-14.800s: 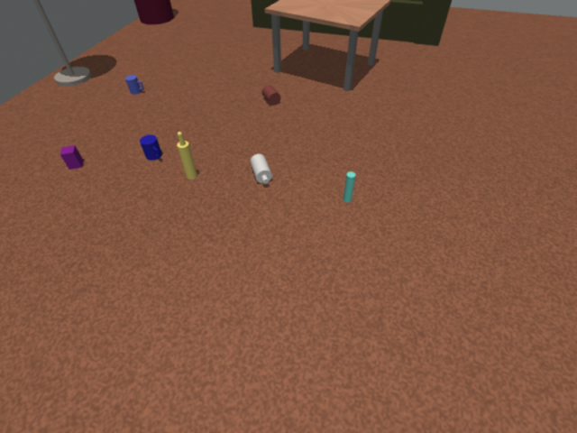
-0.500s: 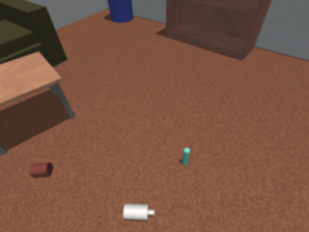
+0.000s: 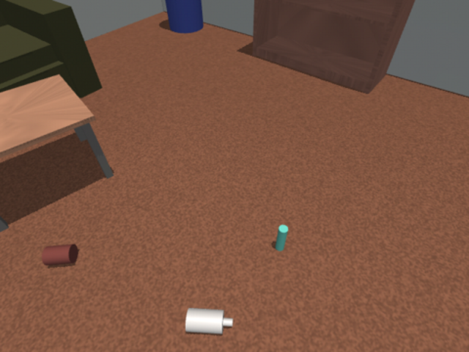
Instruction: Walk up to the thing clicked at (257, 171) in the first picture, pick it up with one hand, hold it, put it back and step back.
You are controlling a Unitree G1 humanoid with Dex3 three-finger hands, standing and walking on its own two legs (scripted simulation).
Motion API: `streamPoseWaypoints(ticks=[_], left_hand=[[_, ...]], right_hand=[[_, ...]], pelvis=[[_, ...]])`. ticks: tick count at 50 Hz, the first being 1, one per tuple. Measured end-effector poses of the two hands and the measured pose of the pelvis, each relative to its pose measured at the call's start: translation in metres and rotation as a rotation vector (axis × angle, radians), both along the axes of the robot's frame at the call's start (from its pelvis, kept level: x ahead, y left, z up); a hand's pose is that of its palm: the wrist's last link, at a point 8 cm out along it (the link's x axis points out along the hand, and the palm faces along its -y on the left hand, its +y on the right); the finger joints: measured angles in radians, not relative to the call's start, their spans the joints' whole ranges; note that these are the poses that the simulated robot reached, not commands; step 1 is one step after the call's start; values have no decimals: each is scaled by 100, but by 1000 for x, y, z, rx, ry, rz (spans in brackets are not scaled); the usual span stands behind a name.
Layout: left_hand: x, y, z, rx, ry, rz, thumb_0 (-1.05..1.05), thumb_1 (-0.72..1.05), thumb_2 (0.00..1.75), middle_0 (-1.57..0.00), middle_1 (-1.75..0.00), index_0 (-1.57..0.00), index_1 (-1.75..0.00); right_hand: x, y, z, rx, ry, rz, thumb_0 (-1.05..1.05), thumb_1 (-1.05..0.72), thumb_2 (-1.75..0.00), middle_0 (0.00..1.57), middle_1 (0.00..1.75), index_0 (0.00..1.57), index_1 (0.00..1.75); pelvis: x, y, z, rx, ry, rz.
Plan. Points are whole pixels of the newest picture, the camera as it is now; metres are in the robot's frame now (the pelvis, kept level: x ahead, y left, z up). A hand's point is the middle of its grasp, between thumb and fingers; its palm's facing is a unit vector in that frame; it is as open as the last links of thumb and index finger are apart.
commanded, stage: stand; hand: left
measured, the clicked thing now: (210, 320) +0.40 +0.13 -0.74
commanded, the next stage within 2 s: rise first in 1.58 s
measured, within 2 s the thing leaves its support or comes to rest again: neither
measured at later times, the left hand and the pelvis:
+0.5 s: hand out of the picture +0.07 +0.26 -0.16, palm faces -0.03 -0.94 -0.35, open 7.4 cm; pelvis +0.00 +0.00 +0.00, yaw +0 degrees
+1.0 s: hand out of the picture +0.09 +0.25 -0.16, palm faces -0.03 -0.94 -0.35, open 7.4 cm; pelvis +0.01 +0.00 +0.00, yaw +0 degrees
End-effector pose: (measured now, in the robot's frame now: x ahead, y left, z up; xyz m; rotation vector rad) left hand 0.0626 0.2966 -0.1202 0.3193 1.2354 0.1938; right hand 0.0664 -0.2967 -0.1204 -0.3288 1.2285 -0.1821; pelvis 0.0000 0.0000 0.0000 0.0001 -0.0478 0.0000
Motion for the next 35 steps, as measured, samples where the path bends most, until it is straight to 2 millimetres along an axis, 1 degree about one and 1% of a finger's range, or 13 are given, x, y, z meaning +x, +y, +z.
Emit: streamPoseWaypoints(ticks=[11,23,35], left_hand=[[1,3,2,5,-1,-1,0,90,90,-20,-30,-20,-30],[1,4,3,10,11,1,0,90,90,-20,-30,-20,-30],[8,2,2,9,6,1,0,90,90,-20,-30,-20,-30]], right_hand=[[1,4,-2,7,-1,5,1,-91,-90,20,30,20,30],[0,4,-4,11,18,2,1,-91,-90,20,30,20,30],[7,3,-3,7,13,4,1,-91,-90,20,30,20,30]], pelvis=[[0,2,0,1,1,1],[3,2,0,2,9,3],[8,1,0,1,10,4]])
